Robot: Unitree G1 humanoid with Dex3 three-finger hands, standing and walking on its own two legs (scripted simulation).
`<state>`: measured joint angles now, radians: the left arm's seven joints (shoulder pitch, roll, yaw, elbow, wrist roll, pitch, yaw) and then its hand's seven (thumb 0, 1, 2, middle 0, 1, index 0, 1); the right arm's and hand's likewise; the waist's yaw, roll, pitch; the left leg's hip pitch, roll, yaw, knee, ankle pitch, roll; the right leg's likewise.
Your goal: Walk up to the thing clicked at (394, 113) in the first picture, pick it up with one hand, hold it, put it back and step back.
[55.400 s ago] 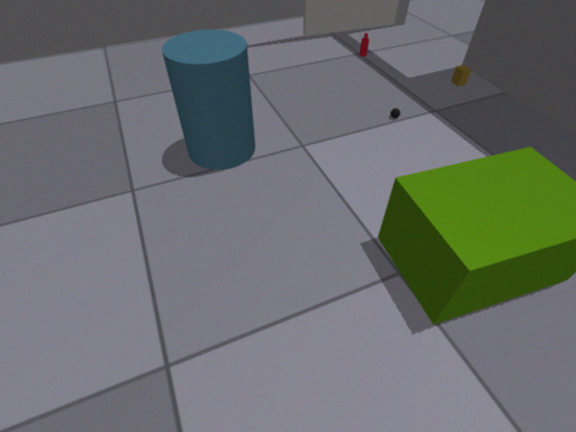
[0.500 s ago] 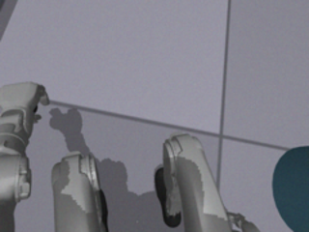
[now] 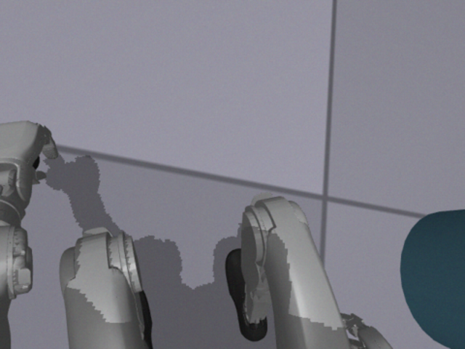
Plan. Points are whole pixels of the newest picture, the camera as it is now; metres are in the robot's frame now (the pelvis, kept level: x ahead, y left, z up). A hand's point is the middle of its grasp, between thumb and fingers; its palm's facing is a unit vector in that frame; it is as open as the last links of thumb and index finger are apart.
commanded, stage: lower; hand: left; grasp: from above
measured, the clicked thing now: (19, 159) +0.47 +0.29 -0.21
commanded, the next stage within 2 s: rest in 0.08 s
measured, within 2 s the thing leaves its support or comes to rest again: rests again in 1.12 s
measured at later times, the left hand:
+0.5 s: hand (41, 164) +0.46 +0.26 -0.24, palm faces -0.46 -0.10 -0.88, open 6.2 cm
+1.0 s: hand (45, 167) +0.47 +0.27 -0.26, palm faces -0.46 -0.12 -0.88, open 5.8 cm
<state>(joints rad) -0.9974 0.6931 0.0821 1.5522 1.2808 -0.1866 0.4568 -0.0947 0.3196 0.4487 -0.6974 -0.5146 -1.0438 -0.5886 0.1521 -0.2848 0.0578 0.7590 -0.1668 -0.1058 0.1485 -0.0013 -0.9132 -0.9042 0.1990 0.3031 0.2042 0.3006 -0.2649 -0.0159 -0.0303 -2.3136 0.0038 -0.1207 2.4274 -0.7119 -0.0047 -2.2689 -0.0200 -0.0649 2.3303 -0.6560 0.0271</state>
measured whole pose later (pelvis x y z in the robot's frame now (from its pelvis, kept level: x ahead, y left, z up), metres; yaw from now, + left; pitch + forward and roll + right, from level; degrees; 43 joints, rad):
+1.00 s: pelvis +0.00 +0.01 -0.03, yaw -5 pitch +29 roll -12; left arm -1.03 0.89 0.17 1.74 1.34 -0.23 0.63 -0.12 0.37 0.38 -0.68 -0.50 -1.04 -0.55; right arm 0.12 -0.33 0.19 0.73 -0.28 -0.22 0.28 0.00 -0.91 -0.90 0.20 0.30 0.20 0.30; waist -0.37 -0.09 0.10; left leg -2.36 0.01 -0.21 2.58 -0.75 0.00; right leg -2.28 0.01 -0.13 2.41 -0.66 0.05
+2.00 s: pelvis +0.00 +0.01 -0.03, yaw -7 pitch +27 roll -14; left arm -1.07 0.98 0.13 1.80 1.31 -0.22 0.67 -0.02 0.04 0.55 -0.49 -0.67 -0.56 -0.64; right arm 0.08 -0.36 0.28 0.69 -0.29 -0.28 0.31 0.00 -0.90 -0.90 0.20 0.30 0.20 0.30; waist -0.39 -0.13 0.16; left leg -2.34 0.01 -0.25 2.59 -0.75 0.00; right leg -2.25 0.02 -0.17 2.38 -0.63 0.06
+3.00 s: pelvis +0.00 +0.01 -0.02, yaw -7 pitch +30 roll -14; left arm -0.98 0.89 0.14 1.52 1.28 -0.18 0.59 0.00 -0.49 0.99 -0.09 -1.02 -0.10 -1.01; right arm 0.15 -0.34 0.21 0.70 -0.25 -0.25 0.32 0.00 -0.91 -0.91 0.20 0.30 0.20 0.30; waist -0.34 -0.08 0.06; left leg -2.36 0.01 -0.23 2.55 -0.75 -0.01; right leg -2.27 0.01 -0.16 2.36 -0.65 0.04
